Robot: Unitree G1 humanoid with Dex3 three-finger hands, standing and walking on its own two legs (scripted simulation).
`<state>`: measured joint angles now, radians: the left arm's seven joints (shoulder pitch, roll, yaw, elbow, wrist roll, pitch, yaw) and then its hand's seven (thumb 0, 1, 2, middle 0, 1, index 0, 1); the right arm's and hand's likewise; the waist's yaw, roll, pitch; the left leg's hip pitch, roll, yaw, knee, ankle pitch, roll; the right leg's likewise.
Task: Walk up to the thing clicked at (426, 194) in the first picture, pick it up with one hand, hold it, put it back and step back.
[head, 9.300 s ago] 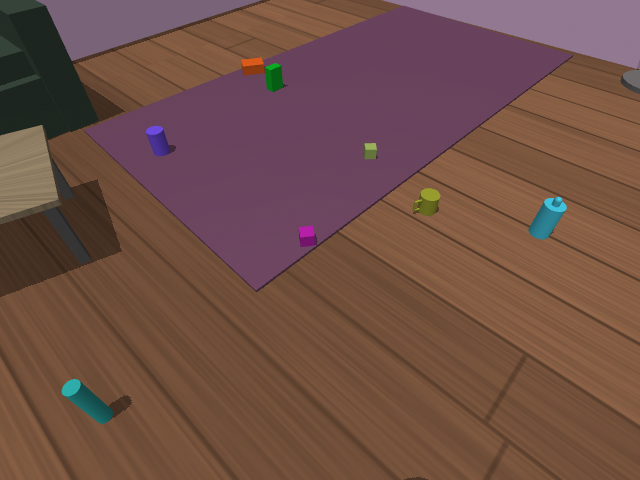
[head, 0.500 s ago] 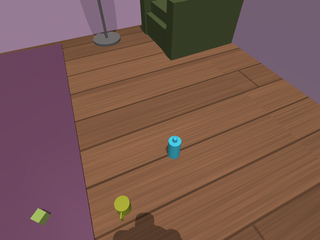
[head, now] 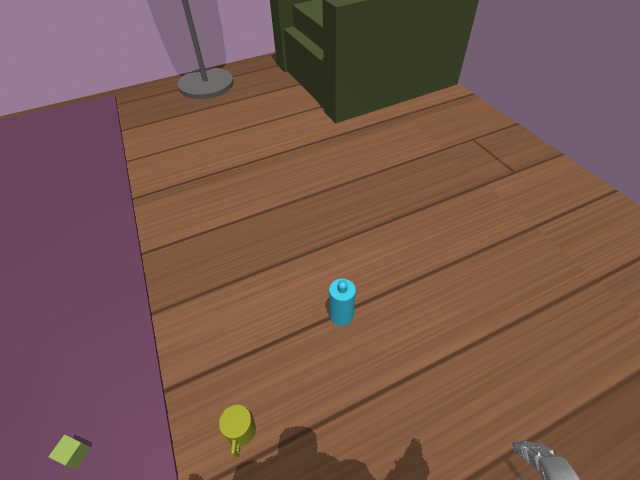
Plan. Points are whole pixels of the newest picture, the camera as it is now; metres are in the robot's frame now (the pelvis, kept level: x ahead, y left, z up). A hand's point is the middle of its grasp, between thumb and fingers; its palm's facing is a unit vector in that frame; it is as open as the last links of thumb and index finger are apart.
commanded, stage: walk up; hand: left
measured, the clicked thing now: (237, 432) +0.38 +0.27 -0.72
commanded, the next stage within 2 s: stand in 1.38 s
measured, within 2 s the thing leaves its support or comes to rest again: neither
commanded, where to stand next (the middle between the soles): +0.01 +0.03 m, yaw +0 degrees
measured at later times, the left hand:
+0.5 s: hand out of the picture +0.07 +0.28 -0.15, palm faces +0.01 -0.94 -0.35, open 7.4 cm
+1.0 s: hand out of the picture +0.05 +0.28 -0.14, palm faces +0.01 -0.93 -0.36, open 7.4 cm
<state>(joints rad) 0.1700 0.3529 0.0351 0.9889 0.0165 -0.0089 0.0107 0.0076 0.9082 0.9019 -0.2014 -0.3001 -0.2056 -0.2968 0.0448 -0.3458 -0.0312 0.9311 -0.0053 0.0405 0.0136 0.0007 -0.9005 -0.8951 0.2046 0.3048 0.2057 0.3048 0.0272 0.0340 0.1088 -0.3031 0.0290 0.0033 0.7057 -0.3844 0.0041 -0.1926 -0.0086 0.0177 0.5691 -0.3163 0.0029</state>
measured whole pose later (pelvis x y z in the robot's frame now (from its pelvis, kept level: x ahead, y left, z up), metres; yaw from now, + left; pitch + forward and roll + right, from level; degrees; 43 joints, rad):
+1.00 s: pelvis -0.03 +0.02 +0.02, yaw +1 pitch -3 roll +0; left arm 0.09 0.35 0.03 1.14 0.02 -0.01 -0.01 0.01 0.91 0.90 -0.20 -0.30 -0.20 -0.30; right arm 0.10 -0.36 -0.02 1.12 -0.01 0.02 0.03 0.00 -0.90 -0.90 0.20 0.30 0.20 0.30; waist 0.00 0.02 0.07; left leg -0.12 0.03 -0.04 0.35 -0.18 -0.03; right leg -0.14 -0.03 0.01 0.35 -0.15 0.03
